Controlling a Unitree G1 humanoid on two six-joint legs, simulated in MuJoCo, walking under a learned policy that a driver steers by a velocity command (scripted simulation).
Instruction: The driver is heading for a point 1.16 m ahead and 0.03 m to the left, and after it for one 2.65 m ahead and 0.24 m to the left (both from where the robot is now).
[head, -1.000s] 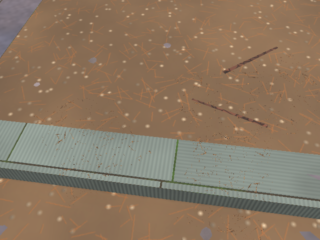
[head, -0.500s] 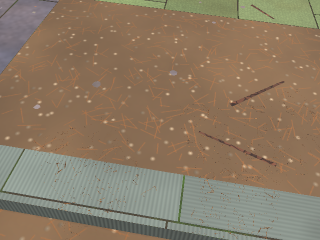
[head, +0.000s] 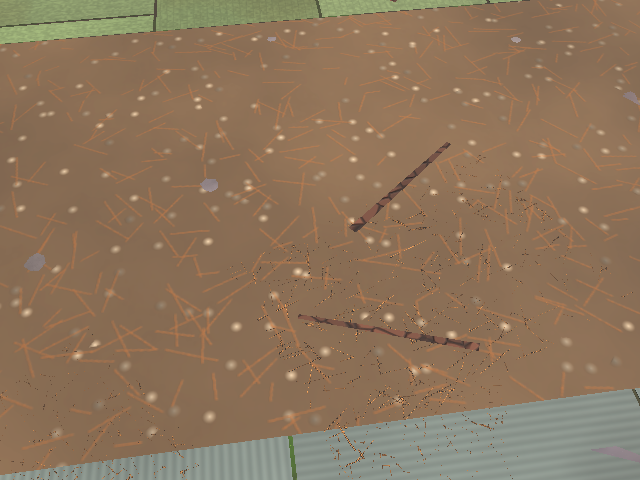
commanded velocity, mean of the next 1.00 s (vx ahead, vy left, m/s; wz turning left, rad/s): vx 0.50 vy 0.00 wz -0.21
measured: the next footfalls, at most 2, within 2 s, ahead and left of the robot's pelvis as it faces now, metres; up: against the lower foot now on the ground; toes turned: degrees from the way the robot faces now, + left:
left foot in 0.32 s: +0.40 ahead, +0.15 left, +0.10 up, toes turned -9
right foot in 0.86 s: +0.59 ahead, -0.17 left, +0.10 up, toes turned -15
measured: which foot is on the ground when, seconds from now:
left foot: up 0.00-0.30, down 0.32-0.88, up 0.90-1.00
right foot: down 0.00-0.34, up 0.36-0.84, down 0.86-1.00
